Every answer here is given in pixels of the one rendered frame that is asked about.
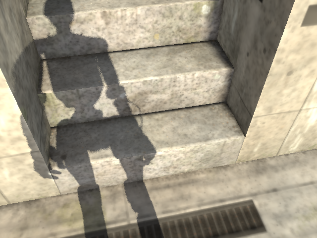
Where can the stairs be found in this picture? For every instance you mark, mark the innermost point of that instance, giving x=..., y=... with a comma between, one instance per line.
x=133, y=89

